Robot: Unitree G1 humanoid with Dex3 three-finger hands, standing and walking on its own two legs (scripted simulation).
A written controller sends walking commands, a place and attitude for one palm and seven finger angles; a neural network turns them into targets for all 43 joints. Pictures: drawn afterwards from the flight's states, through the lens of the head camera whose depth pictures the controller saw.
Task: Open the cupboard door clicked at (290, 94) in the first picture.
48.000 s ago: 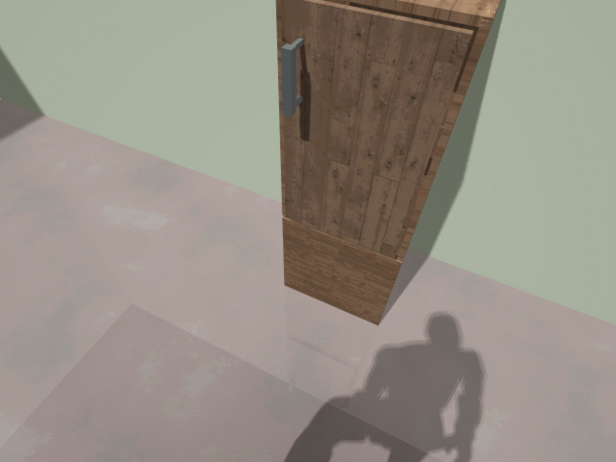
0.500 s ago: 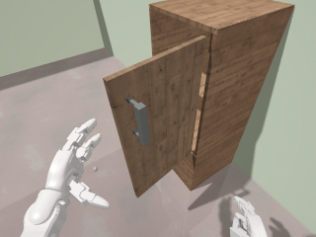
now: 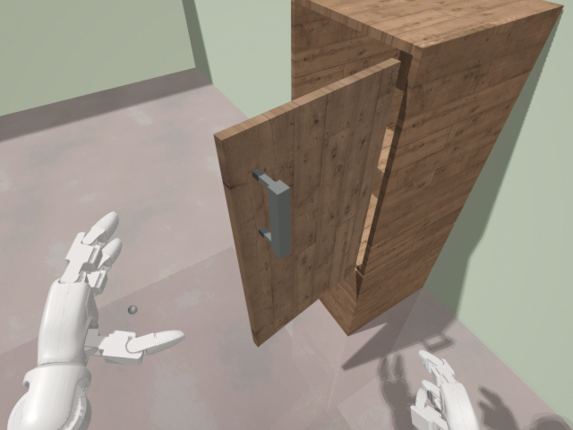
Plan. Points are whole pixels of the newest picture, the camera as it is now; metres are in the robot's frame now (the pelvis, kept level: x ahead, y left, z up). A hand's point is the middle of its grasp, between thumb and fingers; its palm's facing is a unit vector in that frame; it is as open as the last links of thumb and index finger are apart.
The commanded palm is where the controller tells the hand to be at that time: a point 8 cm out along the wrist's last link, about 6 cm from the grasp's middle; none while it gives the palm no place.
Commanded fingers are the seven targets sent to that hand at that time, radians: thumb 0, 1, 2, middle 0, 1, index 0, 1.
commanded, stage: draw the hand back to the body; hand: left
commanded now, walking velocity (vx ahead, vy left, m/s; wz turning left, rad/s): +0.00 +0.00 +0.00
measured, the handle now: (271, 214) +0.38 +0.07 +0.11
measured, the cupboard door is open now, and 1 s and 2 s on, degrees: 98 98 98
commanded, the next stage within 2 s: step back with the hand held close in 0.82 s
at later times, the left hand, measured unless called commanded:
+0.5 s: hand (76, 281) +0.22 +0.27 +0.15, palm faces +0.43 -0.81 -0.40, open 8.5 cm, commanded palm +0.17 +0.31 +0.17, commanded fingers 0.00 0.90 0.90 -0.20 -0.30 -0.20 -0.30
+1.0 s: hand (83, 283) +0.22 +0.26 +0.15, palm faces +0.42 -0.81 -0.41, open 7.5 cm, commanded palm +0.17 +0.30 +0.17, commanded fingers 0.00 0.90 0.90 -0.20 -0.30 -0.20 -0.30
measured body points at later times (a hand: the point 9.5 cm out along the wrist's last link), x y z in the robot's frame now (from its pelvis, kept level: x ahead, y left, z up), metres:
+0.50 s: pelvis +0.03 +0.01 +0.00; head +0.02 +0.00 +0.45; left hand +0.19 +0.31 +0.17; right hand +0.21 -0.22 -0.08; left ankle +0.03 +0.11 -0.74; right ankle -0.02 -0.11 -0.74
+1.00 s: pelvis +0.02 +0.00 +0.00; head +0.01 -0.02 +0.45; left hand +0.19 +0.30 +0.18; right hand +0.20 -0.23 -0.09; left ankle +0.03 +0.11 -0.74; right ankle -0.02 -0.11 -0.74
